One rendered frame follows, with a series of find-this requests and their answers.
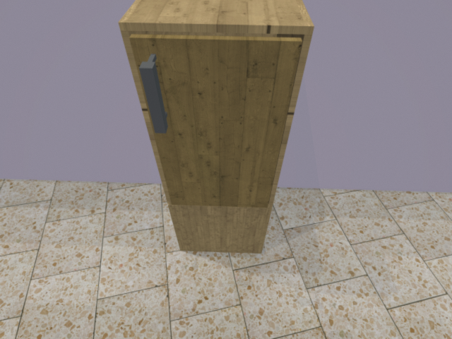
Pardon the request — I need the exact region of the cupboard door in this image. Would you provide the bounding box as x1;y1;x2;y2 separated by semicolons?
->
129;34;302;208

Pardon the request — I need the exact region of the handle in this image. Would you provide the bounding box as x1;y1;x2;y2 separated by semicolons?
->
139;54;168;133

